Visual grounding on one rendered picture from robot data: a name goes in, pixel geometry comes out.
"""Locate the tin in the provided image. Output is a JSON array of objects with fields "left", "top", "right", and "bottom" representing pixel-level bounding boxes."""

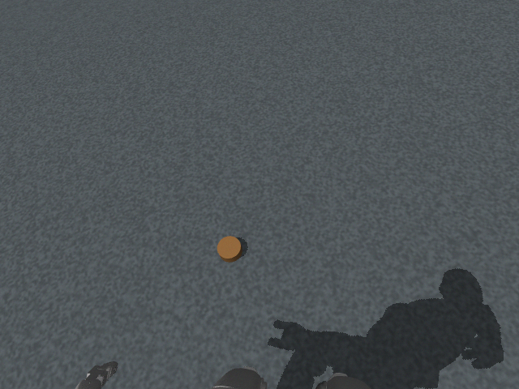
[{"left": 217, "top": 236, "right": 242, "bottom": 263}]

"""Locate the left robot hand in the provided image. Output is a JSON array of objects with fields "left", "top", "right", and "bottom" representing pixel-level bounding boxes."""
[{"left": 75, "top": 361, "right": 118, "bottom": 389}]

